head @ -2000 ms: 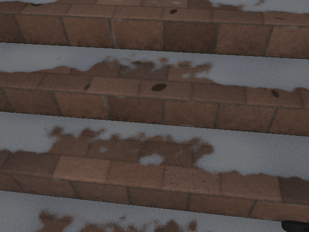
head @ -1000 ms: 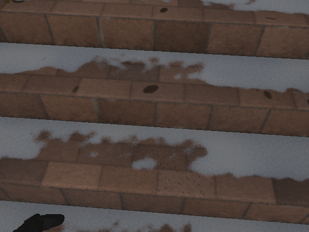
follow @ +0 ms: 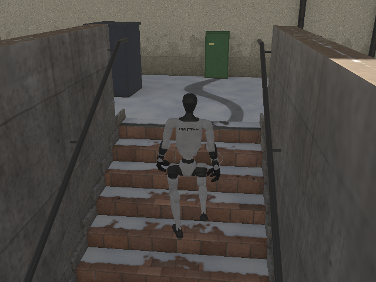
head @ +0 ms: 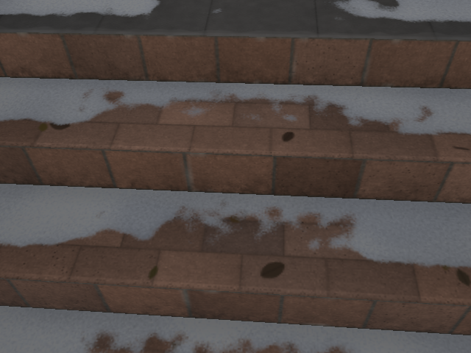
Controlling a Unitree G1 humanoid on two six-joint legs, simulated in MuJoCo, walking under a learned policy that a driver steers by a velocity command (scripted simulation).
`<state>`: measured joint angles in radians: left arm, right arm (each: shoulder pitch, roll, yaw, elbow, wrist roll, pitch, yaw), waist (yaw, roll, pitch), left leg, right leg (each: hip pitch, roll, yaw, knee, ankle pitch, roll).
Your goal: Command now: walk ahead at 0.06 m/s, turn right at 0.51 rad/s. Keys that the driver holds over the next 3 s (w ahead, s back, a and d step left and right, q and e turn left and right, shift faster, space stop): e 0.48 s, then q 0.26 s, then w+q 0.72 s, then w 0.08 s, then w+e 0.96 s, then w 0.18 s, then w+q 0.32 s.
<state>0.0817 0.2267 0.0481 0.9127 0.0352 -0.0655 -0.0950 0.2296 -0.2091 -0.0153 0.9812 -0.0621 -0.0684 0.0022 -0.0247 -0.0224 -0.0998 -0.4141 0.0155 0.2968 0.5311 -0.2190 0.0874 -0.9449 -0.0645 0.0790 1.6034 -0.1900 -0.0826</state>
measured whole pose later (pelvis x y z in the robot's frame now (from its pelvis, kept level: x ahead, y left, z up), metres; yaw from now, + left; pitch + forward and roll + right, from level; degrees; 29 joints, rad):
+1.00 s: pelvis +0.08 -0.01 +0.01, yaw -10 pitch +6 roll -1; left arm 0.11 0.23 0.05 0.64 0.07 -0.06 0.01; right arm 0.34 -0.19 -0.03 0.83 -0.03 -0.08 0.01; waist -0.06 0.01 -0.10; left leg -0.28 -0.03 -0.10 0.50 -0.33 0.06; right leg -0.52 0.01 -0.01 1.07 -0.53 -0.04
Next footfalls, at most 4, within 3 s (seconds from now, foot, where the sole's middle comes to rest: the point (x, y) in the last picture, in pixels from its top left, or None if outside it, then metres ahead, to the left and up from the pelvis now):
0.22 right None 0.05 -0.14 -0.76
0.64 left None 0.09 0.11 -0.76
1.08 right None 0.09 -0.15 -0.76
1.46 left None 0.38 0.04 -0.61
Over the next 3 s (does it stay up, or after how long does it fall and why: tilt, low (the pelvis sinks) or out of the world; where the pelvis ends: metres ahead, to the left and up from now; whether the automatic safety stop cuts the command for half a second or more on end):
stays up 1.08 -0.13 0.48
